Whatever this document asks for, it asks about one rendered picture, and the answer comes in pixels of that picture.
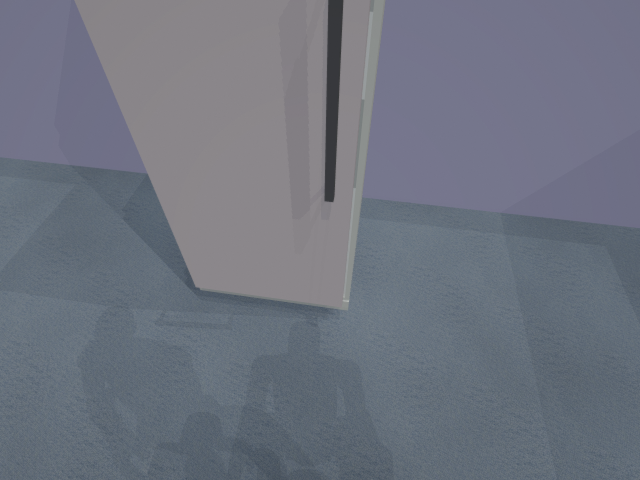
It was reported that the fridge door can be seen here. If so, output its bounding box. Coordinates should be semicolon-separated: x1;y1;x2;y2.
74;0;371;307

